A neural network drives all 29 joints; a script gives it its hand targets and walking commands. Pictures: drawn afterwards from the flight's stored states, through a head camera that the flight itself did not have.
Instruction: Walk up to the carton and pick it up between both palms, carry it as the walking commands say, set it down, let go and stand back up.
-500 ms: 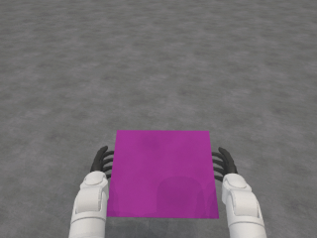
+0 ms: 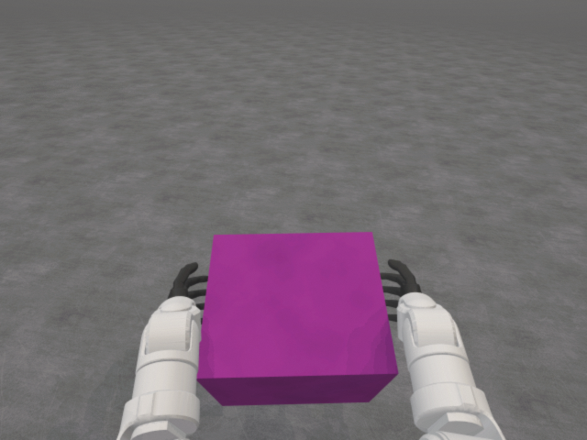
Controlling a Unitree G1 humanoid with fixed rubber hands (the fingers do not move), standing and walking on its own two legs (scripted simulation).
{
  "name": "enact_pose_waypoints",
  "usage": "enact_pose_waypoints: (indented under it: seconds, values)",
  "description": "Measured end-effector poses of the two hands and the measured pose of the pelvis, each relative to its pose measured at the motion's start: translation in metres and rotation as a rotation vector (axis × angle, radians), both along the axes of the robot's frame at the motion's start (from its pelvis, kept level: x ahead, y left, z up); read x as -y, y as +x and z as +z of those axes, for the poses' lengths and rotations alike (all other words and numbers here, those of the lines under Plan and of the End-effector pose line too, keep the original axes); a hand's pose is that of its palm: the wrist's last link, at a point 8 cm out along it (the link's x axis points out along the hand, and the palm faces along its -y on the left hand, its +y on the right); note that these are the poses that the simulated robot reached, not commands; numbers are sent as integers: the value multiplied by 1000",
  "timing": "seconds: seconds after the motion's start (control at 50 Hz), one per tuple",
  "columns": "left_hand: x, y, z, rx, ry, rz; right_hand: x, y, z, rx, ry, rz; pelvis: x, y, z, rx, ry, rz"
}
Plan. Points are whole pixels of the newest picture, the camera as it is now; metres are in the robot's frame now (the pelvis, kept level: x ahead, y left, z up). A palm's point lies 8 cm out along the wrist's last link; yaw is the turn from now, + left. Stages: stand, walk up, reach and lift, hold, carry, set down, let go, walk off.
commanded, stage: hold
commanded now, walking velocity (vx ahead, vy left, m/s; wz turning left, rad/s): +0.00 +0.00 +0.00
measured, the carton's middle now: (294, 322) +0.32 +0.04 -0.03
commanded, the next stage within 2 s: set down in 0.08 s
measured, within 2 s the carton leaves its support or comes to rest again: neither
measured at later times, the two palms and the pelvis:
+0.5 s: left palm (176, 347) +0.25 +0.21 -0.01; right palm (398, 333) +0.30 -0.13 -0.01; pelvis -0.01 -0.03 +0.00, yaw +2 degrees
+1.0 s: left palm (188, 364) +0.27 +0.21 -0.10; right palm (385, 355) +0.32 -0.13 -0.10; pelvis -0.03 -0.01 -0.04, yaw +0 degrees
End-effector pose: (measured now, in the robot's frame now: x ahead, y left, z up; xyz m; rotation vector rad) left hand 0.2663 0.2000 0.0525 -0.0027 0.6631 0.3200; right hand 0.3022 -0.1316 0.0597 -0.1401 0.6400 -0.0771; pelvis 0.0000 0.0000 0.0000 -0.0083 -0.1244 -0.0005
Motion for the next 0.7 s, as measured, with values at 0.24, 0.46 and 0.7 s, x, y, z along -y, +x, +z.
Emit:
enact_pose_waypoints:
  seconds: [0.24,0.46,0.7]
  values:
    - [23,-7,-24,-65,-18,-69,34,-22,-34,-72,89,13,7,13,5,-55,12,-36]
    - [-6,-27,-54,-93,-23,44,-1,-1,-66,-103,85,114,29,-8,-2,-126,11,26]
    - [-5,2,-87,-84,-47,-48,4,7,-95,-90,78,37,25,-13,-13,-274,7,13]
